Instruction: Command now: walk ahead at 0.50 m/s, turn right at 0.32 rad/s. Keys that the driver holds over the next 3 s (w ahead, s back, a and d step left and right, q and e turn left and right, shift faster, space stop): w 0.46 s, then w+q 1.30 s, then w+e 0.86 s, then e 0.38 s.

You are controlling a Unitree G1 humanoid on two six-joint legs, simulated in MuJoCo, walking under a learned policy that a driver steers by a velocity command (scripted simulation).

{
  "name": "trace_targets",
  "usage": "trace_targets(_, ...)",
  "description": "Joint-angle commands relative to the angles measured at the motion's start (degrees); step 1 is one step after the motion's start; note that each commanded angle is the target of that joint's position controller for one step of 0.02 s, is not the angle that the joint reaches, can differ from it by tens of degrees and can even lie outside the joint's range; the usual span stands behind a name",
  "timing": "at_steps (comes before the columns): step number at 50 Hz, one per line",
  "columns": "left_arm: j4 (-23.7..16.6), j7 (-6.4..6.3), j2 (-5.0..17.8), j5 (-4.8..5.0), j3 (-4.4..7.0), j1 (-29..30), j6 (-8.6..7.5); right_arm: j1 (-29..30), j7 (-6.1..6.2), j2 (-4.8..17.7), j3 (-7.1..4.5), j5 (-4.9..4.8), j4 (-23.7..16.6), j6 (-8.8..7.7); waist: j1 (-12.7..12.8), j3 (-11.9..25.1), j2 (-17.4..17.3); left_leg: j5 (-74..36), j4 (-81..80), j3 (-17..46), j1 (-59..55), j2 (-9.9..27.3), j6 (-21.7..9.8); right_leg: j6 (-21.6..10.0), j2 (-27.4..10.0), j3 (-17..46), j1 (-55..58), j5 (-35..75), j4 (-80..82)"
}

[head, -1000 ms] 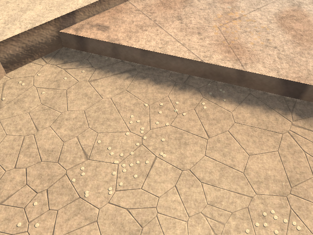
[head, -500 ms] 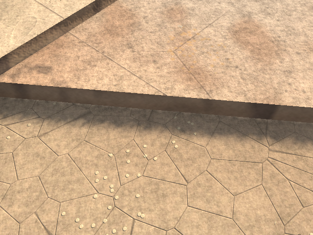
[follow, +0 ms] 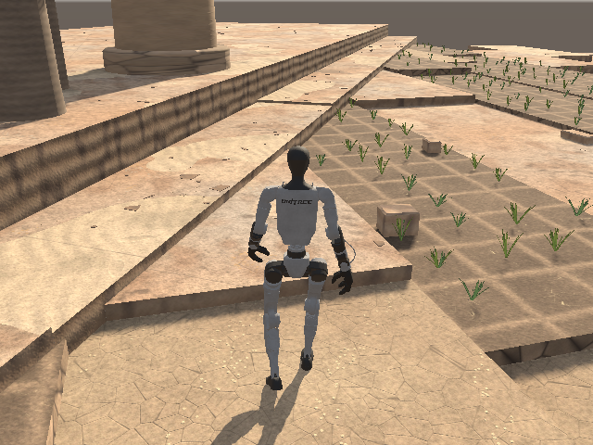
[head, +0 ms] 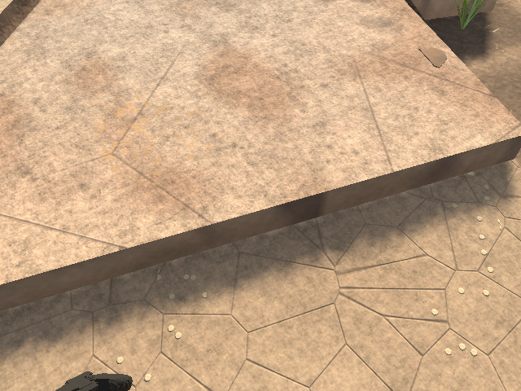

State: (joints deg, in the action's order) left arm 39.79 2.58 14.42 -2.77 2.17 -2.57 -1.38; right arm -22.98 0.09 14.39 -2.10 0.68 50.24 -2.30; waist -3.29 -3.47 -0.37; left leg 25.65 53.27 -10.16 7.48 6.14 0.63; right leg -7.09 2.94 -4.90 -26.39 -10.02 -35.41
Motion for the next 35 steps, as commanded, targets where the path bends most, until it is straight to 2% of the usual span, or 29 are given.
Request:
trace_targets(1,2.42,-2.45,12.12,1.50,4.04,-17.81,0.12,5.81,-0.49,7.13,-1.25,-0.70,-8.37,-1.66,8.90,12.45,3.55,-3.40,25.13,9.75,34.09,-1.09,-1.64,-12.39,-22.37,30.71,37.58,11.78,17.22)
trace_targets(2,3.20,-2.55,9.01,1.61,3.10,-15.89,-0.42,4.78,-0.57,6.18,-0.88,-0.71,-7.44,-1.97,6.16,7.77,1.59,-5.42,18.94,10.13,30.83,0.78,-2.01,-9.62,-19.22,24.71,29.91,17.68,18.37)
trace_targets(3,3.71,-2.59,7.19,1.82,2.38,-14.12,-1.02,3.97,-0.74,5.94,-0.93,0.25,-6.85,-1.37,3.89,5.67,1.66,-6.04,14.74,10.61,27.62,1.81,-1.88,-7.61,-16.48,20.76,25.15,19.46,19.73)
trace_targets(4,3.69,-2.46,5.93,1.82,1.84,-12.39,-1.50,1.44,-0.94,5.72,-0.87,1.07,-5.50,-0.36,2.14,5.26,2.29,-6.78,12.82,10.52,23.93,1.84,-1.59,-6.57,-14.78,17.96,21.62,19.60,21.39)
trace_targets(6,4.65,-2.09,5.87,2.16,1.65,-13.29,-2.65,0.53,-1.60,5.16,-1.05,1.56,-4.81,0.92,1.27,5.18,2.74,-8.50,10.72,9.62,22.40,1.08,-1.17,-6.75,-13.35,15.81,19.60,20.74,23.85)
trace_targets(8,5.99,-1.90,6.99,2.40,1.94,-14.90,-3.20,3.55,-2.02,4.46,-1.06,1.52,-5.47,1.32,1.50,3.08,2.75,-12.56,7.24,9.17,25.18,1.31,-0.52,-6.75,-12.64,14.27,18.95,18.19,26.55)
trace_targets(10,7.15,-1.86,7.06,2.47,1.94,-16.90,-3.30,8.40,-2.09,4.39,-1.12,1.45,-6.77,1.38,2.75,0.80,2.68,-17.01,2.73,9.03,29.20,1.73,0.11,-6.35,-12.25,13.52,20.11,16.53,28.21)
trace_targets(14,9.16,-1.89,7.04,2.46,1.78,-20.24,-3.51,15.82,-2.11,3.76,-0.82,1.12,-8.66,0.95,4.86,-0.68,2.96,-23.58,-6.97,8.43,31.75,0.92,0.16,-5.20,-11.86,11.73,24.00,17.83,28.53)
trace_targets(18,11.69,-2.35,7.22,1.97,1.53,-24.08,-3.56,22.60,-2.27,3.44,-0.36,0.96,-10.87,0.45,6.95,-2.19,3.28,-25.35,-15.06,6.86,31.49,-1.19,-1.50,-4.60,-12.84,10.73,29.10,21.83,27.48)
trace_targets(21,13.21,-2.99,8.18,1.63,1.56,-24.40,-3.49,23.47,-2.24,4.11,-0.44,0.94,-11.68,-0.09,6.12,-2.59,3.73,-21.44,-19.38,6.34,28.52,-2.98,-3.92,-3.87,-14.55,10.51,32.63,28.99,24.85)
trace_targets(23,13.52,-3.31,9.36,1.40,1.69,-22.38,-3.66,18.13,-1.56,4.95,-0.89,0.87,-10.03,-0.54,3.21,0.16,4.59,-16.83,-21.73,5.10,19.57,-6.15,-6.04,-2.49,-14.48,9.22,33.12,44.91,18.22)
trace_targets(24,13.74,-3.35,10.14,1.13,1.88,-21.30,-3.51,11.46,-0.96,5.99,-1.45,0.90,-7.80,-0.86,0.16,4.05,4.40,-15.40,-23.66,3.97,12.44,-8.37,-7.30,-1.68,-13.46,7.51,33.56,51.06,10.15)
trace_targets(25,13.65,-3.38,9.82,1.27,1.68,-20.58,-3.46,1.96,-0.33,7.33,-2.13,1.55,-4.57,-1.45,-3.90,9.48,2.70,-18.09,-26.24,4.87,-0.11,-7.72,-9.11,-0.55,-11.16,4.92,28.81,47.46,-1.73)
trace_targets(26,11.74,-3.29,6.83,2.34,0.65,-22.15,-3.83,-6.96,0.40,12.64,-3.55,2.82,-2.88,-1.68,-5.96,16.75,-3.93,-13.31,-26.85,21.17,-16.51,5.28,-13.52,1.16,-7.12,1.88,14.33,28.07,-20.01)
trace_targets(27,11.85,-2.56,3.84,2.79,0.41,-27.31,-3.93,-7.25,-0.18,16.58,-4.66,2.32,-1.89,-1.37,-2.04,20.50,-16.11,-15.35,-34.21,49.12,-26.21,16.78,-21.21,2.94,3.94,2.92,-3.50,-18.14,-36.72)
trace_targets(28,11.41,-2.61,7.17,0.97,1.00,-21.98,-3.83,-1.09,-0.93,12.87,-3.91,0.06,-2.51,-1.00,-0.39,14.20,-6.80,-10.61,-37.02,48.48,-20.90,13.50,-19.37,1.97,-0.63,9.27,-8.91,-15.93,-39.55)
trace_targets(29,10.27,-2.19,7.04,1.09,0.94,-18.12,-4.19,4.12,-1.23,9.71,-3.17,-0.45,-3.43,-0.92,1.14,7.13,-3.08,-11.73,-38.02,39.80,-12.50,12.00,-18.22,2.10,-3.44,8.57,-9.85,-10.20,-37.31)
trace_targets(30,9.71,-2.00,6.03,1.07,0.60,-15.82,-4.43,6.36,-1.42,7.39,-2.54,-0.23,-3.52,-1.01,2.08,3.92,-0.55,-17.23,-39.67,34.69,-6.81,9.20,-16.88,2.53,-5.51,8.08,-8.36,-7.20,-33.75)
trace_targets(31,9.42,-1.92,5.54,0.59,0.49,-15.35,-4.07,6.45,-1.26,6.40,-2.20,-0.38,-2.84,-1.23,3.29,2.10,-1.03,-23.33,-40.55,31.07,-2.83,7.13,-15.91,3.46,-6.48,7.81,-6.36,-6.35,-31.25)
trace_targets(32,9.38,-1.81,4.92,0.12,0.24,-16.09,-3.34,6.35,-1.15,5.68,-1.92,-0.52,-2.09,-1.47,4.55,2.60,-2.00,-26.95,-41.40,28.06,-0.19,5.39,-15.19,4.57,-7.08,7.65,-3.49,-5.92,-29.13)
trace_targets(35,8.04,-1.50,3.86,-0.21,-0.12,-14.36,-2.11,4.16,-0.80,7.91,-2.58,-1.00,-0.96,-2.22,5.17,3.06,-2.52,-30.96,-42.70,24.65,2.83,3.46,-16.10,7.32,-7.18,6.10,-2.98,-5.28,-24.33)
